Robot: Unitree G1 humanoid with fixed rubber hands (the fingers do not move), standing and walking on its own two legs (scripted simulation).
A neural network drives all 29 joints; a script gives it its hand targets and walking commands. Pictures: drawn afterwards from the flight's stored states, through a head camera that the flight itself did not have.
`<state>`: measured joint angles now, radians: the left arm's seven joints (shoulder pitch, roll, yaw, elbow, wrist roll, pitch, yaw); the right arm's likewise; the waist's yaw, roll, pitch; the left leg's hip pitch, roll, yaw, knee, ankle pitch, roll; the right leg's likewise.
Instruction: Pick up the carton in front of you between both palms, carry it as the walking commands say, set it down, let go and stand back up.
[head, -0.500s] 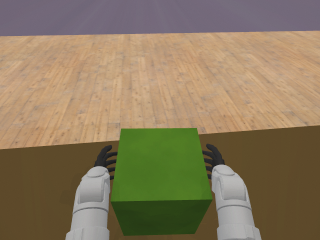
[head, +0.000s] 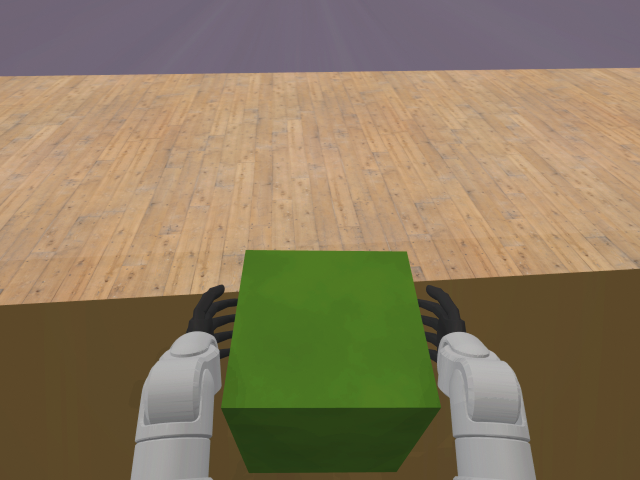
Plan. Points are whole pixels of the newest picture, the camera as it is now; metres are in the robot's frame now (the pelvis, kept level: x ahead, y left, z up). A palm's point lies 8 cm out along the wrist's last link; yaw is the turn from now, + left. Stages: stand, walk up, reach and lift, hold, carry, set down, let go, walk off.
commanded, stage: carry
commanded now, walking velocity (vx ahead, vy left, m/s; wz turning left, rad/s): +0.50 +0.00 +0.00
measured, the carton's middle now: (324, 366) +0.30 -0.01 +0.01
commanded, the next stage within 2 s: none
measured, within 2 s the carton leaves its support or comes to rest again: neither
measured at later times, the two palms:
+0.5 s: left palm (232, 218) +0.51 +0.13 +0.10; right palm (413, 211) +0.53 -0.16 +0.10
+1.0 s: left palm (250, 133) +0.86 +0.14 +0.09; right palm (380, 134) +0.84 -0.16 +0.10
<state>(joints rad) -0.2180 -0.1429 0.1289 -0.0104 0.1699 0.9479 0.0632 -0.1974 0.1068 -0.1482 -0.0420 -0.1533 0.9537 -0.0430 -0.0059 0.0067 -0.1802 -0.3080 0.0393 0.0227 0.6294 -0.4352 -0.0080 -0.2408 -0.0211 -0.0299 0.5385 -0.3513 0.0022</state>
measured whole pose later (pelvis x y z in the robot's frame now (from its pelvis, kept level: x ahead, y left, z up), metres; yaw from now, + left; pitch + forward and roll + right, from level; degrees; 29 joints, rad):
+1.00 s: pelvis +0.59 +0.01 +0.02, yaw -4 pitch +4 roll -2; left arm -0.11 -0.13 0.07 -0.35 0.13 1.15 0.09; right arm -0.11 0.13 -0.10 -0.34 -0.10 1.15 -0.08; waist -0.03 0.01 -0.08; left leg -0.10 0.03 0.22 0.26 -0.25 0.06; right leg -0.62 -0.10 -0.12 0.81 -0.15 0.00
